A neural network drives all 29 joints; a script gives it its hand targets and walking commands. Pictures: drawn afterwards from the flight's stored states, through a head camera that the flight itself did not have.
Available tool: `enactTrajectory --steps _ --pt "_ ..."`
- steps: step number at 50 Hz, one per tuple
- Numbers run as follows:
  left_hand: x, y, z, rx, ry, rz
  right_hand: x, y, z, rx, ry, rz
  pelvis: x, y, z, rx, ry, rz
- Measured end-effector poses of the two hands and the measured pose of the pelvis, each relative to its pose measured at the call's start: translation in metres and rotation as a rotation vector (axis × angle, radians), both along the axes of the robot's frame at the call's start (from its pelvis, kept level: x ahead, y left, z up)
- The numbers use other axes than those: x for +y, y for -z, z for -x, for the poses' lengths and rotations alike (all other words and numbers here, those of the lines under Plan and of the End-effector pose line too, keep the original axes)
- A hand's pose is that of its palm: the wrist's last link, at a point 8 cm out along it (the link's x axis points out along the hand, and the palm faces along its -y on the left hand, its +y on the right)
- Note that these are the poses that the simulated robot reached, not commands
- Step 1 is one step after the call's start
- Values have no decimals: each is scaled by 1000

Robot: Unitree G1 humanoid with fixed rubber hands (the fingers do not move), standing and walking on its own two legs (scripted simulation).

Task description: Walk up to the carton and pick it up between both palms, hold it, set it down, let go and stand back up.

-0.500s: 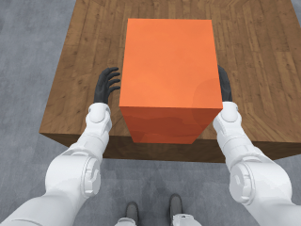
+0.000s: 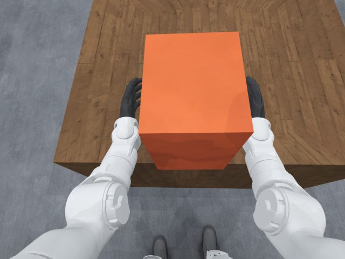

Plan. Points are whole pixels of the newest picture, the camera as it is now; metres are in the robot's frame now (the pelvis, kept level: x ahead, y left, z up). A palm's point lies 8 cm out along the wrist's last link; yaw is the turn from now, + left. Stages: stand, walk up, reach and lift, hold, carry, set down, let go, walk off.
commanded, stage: reach and lift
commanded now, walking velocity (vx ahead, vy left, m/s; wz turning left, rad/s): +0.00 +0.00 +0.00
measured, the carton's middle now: (190, 113) +0.46 -0.02 -0.05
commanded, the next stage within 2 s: none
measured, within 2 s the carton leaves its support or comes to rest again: neither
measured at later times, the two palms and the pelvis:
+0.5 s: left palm (128, 110) +0.44 +0.13 +0.00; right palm (254, 108) +0.44 -0.16 +0.01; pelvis +0.00 -0.02 +0.01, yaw +5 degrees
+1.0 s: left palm (127, 110) +0.44 +0.13 +0.00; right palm (254, 109) +0.44 -0.16 +0.01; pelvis +0.01 -0.01 +0.02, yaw +5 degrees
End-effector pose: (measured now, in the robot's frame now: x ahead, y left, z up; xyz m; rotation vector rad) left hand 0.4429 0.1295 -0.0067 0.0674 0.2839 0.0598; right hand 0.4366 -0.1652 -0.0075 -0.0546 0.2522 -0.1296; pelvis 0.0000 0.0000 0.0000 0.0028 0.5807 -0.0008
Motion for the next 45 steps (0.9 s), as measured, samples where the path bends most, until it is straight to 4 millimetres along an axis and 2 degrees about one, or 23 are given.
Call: enactTrajectory --steps 8,17,26,45 --pt "-2 -9 -1 11 -23 -2 1 -10 -5 22 4 -2 -7 -4 1 -33 -19 0" --pt "-2 -11 1 27 -26 -41 2 -12 -1 38 -2 29 -13 -11 3 -92 -69 -2" --pt "-1 -10 2 58 -12 -53 2 -13 -1 59 -18 83 -17 -15 -4 -134 -93 -6" --pt "2 -8 1 66 -3 -30 4 -14 1 69 -24 124 -7 -17 -12 -153 -92 -6"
